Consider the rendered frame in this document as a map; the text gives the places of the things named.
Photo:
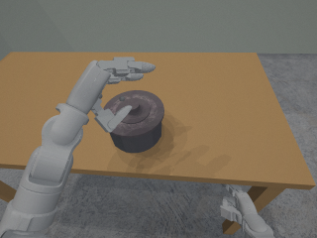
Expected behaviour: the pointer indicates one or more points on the knob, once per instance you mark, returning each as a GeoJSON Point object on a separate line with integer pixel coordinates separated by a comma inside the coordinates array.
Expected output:
{"type": "Point", "coordinates": [135, 105]}

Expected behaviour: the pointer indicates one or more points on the table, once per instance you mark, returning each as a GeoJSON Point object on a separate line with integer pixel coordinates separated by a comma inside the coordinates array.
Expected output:
{"type": "Point", "coordinates": [222, 122]}

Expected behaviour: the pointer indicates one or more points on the robot left forearm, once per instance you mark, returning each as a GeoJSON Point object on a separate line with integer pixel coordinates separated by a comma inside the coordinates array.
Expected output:
{"type": "Point", "coordinates": [34, 205]}

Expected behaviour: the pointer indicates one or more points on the lid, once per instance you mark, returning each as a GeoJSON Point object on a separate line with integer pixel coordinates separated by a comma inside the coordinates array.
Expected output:
{"type": "Point", "coordinates": [142, 122]}

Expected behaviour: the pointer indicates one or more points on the robot right forearm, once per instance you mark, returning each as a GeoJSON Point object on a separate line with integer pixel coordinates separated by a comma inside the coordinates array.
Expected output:
{"type": "Point", "coordinates": [253, 226]}

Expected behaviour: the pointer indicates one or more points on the robot left hand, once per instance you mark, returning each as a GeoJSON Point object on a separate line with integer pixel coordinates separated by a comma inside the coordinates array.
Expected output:
{"type": "Point", "coordinates": [85, 94]}

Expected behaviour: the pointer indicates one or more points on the robot right hand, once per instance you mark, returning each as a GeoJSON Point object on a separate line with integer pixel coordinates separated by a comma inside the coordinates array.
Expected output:
{"type": "Point", "coordinates": [234, 210]}

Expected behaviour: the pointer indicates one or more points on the pot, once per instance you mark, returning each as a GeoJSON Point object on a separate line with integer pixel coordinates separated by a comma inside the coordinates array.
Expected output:
{"type": "Point", "coordinates": [137, 144]}

